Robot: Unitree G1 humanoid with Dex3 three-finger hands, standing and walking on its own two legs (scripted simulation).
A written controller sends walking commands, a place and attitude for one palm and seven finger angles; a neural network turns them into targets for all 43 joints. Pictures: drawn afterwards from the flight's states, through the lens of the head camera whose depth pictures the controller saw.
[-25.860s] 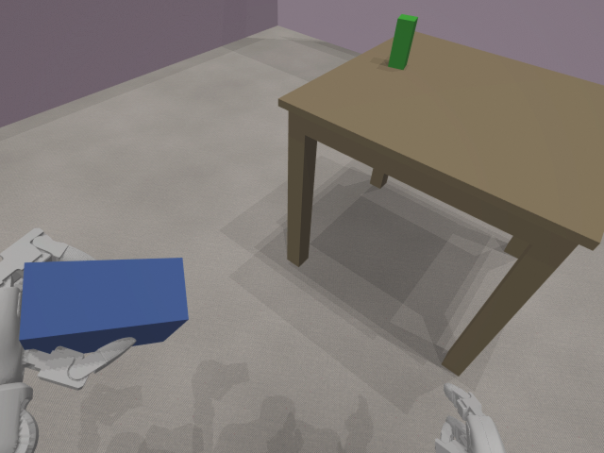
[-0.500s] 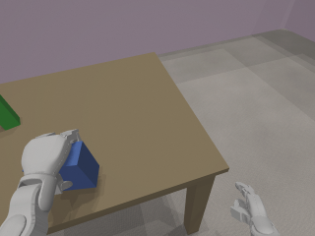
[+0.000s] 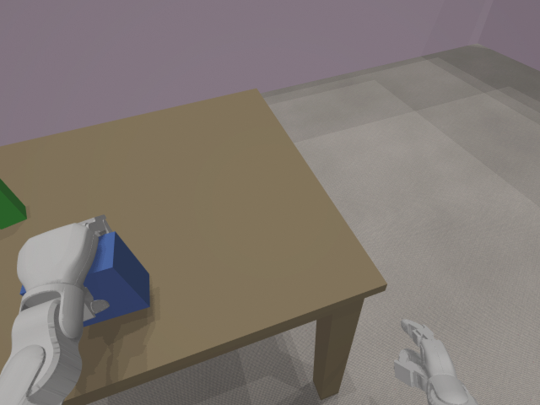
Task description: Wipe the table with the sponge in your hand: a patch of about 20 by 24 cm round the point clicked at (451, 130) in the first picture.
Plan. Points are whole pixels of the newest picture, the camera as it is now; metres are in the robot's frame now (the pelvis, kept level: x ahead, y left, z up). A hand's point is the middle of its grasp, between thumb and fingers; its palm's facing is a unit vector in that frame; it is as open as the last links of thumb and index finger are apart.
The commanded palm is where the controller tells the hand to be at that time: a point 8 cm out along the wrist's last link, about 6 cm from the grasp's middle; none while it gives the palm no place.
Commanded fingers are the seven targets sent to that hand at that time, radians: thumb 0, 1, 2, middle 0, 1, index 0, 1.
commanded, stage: lower the sponge onto the table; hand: left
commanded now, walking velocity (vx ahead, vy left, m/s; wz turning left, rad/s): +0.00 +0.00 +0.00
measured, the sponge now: (101, 289) +0.24 +0.31 +0.05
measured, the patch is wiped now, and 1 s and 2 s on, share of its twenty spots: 0.05 0.20 0.45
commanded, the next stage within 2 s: wipe forward along the first lane in 0.58 s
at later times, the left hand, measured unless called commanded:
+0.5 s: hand (96, 295) +0.22 +0.30 +0.06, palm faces -0.01 -0.11 -0.99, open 10.0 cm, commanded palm +0.20 +0.30 +0.12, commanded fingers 0.00 0.10 1.30 -1.20 -1.60 -1.20 -1.60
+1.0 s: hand (96, 283) +0.24 +0.31 +0.06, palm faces -0.02 -0.07 -1.00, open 10.0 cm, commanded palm +0.22 +0.32 +0.10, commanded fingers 0.00 0.10 1.30 -1.20 -1.60 -1.20 -1.60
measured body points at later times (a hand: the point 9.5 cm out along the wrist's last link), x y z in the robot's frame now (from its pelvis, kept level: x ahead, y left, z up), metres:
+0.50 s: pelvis +0.01 +0.00 +0.00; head +0.01 -0.04 +0.45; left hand +0.22 +0.30 +0.12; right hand +0.25 -0.21 -0.09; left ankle +0.02 +0.10 -0.74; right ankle -0.02 -0.09 -0.74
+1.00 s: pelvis +0.00 +0.00 +0.00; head +0.00 -0.04 +0.44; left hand +0.24 +0.31 +0.11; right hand +0.23 -0.22 -0.10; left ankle +0.02 +0.10 -0.74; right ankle -0.02 -0.09 -0.74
